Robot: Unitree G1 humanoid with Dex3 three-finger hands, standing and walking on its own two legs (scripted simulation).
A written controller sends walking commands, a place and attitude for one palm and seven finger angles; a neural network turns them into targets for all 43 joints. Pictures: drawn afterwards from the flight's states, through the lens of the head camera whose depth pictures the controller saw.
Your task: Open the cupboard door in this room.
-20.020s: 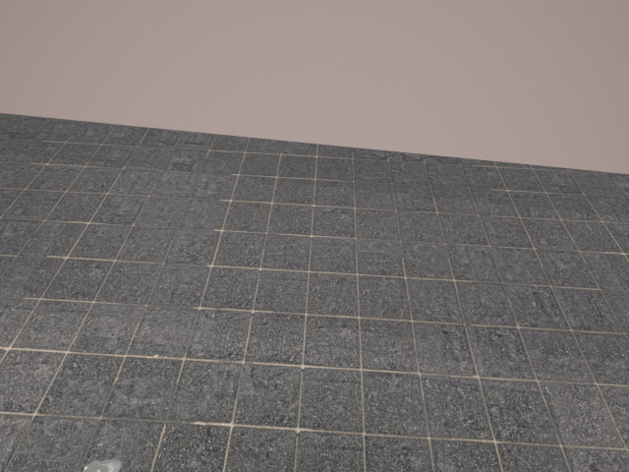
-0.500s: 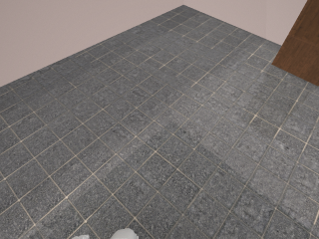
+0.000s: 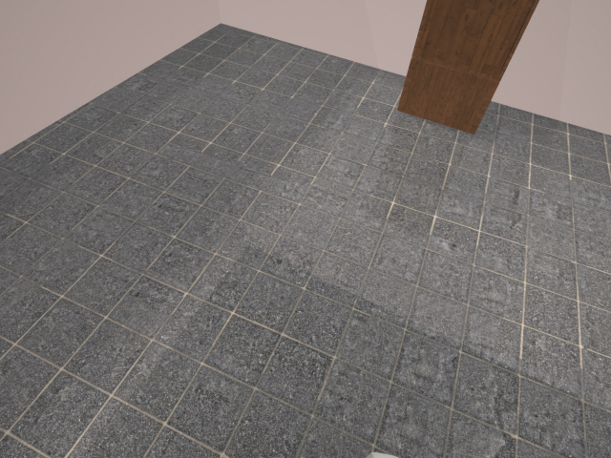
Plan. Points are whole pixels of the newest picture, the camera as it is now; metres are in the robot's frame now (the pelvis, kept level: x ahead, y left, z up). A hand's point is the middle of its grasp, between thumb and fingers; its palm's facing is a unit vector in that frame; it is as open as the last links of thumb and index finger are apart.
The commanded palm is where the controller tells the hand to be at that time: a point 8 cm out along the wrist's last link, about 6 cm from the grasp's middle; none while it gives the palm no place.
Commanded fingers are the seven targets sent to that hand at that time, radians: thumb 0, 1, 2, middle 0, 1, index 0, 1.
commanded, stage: turn or walk to find it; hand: left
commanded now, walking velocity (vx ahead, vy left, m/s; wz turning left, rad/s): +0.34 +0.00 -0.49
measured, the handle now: out of the picture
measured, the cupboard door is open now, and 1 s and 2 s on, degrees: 0 0 0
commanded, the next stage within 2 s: stand and wait in 1.68 s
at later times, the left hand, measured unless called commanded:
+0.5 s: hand (216, 439) +0.18 +0.14 -0.19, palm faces -0.11 -0.98 -0.18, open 7.3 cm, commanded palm none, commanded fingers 0.00 0.90 0.90 -0.20 -0.30 -0.20 -0.30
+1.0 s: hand (305, 240) +0.56 +0.02 -0.17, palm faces -0.36 -0.91 -0.20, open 7.4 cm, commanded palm none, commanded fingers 0.00 0.90 0.90 -0.20 -0.30 -0.20 -0.30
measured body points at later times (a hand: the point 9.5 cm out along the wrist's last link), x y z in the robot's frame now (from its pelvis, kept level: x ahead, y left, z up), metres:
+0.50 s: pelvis +0.17 -0.05 -0.01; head +0.20 -0.04 +0.44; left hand +0.19 +0.19 -0.17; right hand +0.24 -0.31 -0.14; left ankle +0.31 +0.06 -0.72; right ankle +0.04 -0.15 -0.74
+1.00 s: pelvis +0.39 -0.11 -0.02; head +0.41 -0.14 +0.43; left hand +0.58 +0.06 -0.15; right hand +0.22 -0.28 -0.17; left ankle +0.32 +0.06 -0.74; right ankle +0.45 -0.25 -0.74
